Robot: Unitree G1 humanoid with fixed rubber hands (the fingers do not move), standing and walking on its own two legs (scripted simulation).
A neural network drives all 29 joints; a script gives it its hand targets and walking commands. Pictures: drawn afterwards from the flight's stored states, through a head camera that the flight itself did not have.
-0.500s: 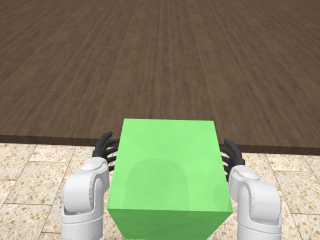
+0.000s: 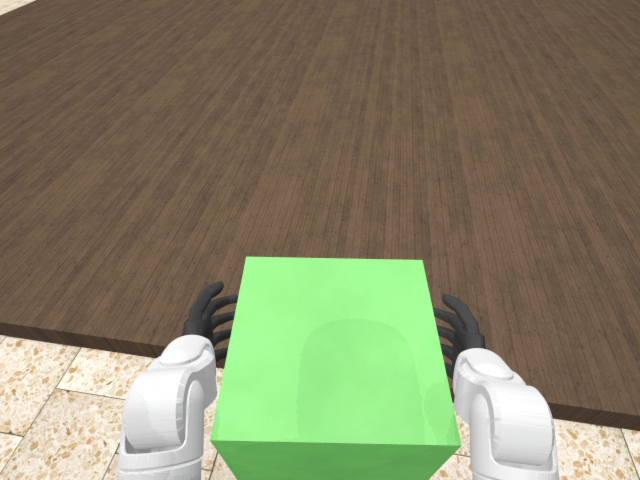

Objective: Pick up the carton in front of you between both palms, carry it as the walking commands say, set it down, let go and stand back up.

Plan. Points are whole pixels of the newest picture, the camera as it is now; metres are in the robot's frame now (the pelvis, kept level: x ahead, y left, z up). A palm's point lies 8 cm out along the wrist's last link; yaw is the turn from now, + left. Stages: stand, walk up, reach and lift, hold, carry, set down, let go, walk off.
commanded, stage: carry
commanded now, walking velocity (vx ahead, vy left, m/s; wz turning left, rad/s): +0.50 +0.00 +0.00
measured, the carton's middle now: (331, 383) +0.26 +0.01 +0.00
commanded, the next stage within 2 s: none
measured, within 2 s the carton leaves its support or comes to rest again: neither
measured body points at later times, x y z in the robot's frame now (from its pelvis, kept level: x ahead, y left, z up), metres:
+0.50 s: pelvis +0.27 +0.04 -0.02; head +0.35 +0.05 +0.42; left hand +0.70 +0.18 +0.14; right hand +0.68 -0.12 +0.14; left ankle +0.29 +0.11 -0.75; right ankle +0.33 -0.07 -0.75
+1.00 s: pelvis +0.42 +0.05 -0.01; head +0.48 +0.07 +0.44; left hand +0.81 +0.22 +0.10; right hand +0.82 -0.08 +0.11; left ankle +0.42 +0.12 -0.75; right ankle +0.34 -0.07 -0.73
